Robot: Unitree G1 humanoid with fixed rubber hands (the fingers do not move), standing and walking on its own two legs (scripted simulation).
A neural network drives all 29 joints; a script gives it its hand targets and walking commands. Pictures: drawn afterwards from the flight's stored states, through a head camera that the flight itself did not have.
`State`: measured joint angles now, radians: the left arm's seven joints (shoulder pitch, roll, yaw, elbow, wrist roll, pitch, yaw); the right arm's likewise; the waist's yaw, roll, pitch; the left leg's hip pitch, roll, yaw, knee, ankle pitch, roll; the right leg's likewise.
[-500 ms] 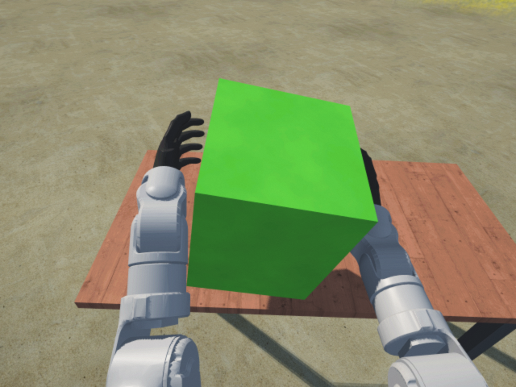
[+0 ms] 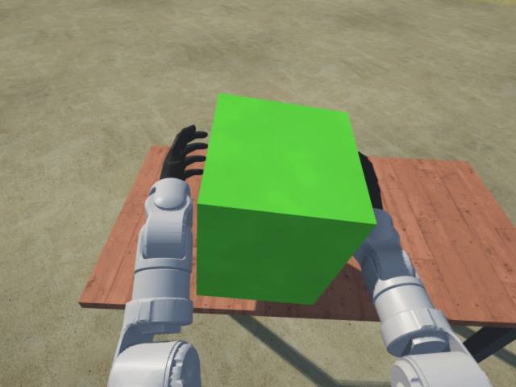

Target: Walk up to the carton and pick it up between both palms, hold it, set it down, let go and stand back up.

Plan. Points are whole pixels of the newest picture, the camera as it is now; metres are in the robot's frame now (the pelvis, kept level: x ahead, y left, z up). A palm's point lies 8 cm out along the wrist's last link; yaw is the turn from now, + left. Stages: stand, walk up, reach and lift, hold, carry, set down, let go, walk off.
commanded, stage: set down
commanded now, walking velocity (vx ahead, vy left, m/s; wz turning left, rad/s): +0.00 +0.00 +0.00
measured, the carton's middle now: (269, 206) +0.38 +0.03 +0.11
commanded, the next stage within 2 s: none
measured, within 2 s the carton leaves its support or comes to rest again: rests again in 1.52 s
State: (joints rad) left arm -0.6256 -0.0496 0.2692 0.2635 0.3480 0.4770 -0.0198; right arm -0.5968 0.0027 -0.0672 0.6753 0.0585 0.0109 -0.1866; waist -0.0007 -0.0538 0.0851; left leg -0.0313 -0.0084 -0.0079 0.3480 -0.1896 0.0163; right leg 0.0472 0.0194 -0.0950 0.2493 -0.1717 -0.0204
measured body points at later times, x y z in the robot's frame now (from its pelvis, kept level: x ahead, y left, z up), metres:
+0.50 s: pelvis +0.00 -0.01 +0.00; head +0.00 +0.02 +0.45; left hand +0.40 +0.17 +0.12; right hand +0.40 -0.12 +0.10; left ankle +0.01 +0.10 -0.75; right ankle -0.01 -0.10 -0.75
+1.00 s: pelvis +0.01 -0.01 +0.00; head +0.03 +0.02 +0.45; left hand +0.40 +0.18 +0.09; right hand +0.41 -0.11 +0.08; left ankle +0.01 +0.10 -0.75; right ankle -0.01 -0.10 -0.75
